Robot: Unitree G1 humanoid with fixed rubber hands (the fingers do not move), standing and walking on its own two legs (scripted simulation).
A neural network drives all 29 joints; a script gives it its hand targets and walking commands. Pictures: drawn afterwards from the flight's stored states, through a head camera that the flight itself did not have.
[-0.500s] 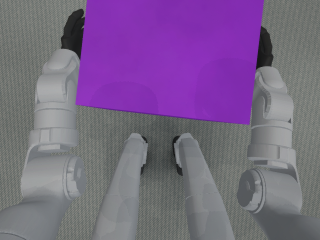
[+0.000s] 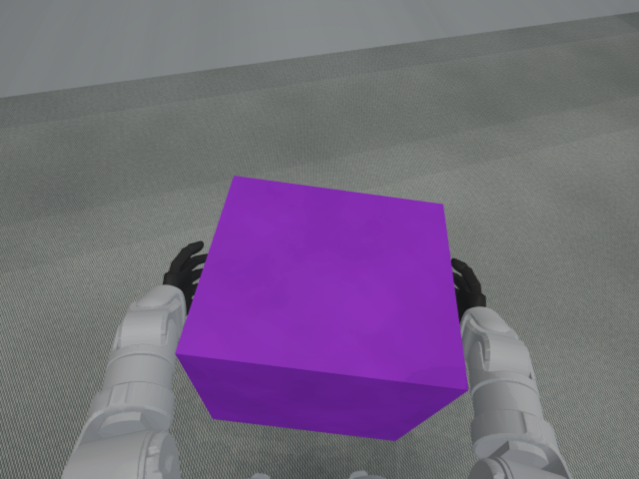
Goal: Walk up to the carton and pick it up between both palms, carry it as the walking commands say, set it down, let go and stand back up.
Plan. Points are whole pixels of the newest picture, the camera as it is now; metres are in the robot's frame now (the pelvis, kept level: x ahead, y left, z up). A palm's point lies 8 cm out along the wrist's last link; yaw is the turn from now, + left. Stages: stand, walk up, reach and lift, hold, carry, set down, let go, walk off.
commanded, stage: reach and lift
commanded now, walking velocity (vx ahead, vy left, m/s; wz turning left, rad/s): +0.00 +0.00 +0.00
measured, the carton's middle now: (320, 318) +0.34 +0.00 -0.06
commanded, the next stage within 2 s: hold in 1.80 s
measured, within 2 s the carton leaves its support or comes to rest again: neither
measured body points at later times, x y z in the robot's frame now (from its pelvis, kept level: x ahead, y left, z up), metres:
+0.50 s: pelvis +0.05 +0.01 +0.04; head +0.05 +0.03 +0.49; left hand +0.32 +0.20 +0.02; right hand +0.30 -0.19 +0.04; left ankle +0.01 +0.12 -0.71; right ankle +0.01 -0.11 -0.70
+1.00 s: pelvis -0.01 +0.00 +0.04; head -0.07 -0.01 +0.48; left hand +0.30 +0.19 +0.08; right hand +0.29 -0.21 +0.08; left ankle +0.01 +0.12 -0.71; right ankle +0.01 -0.11 -0.71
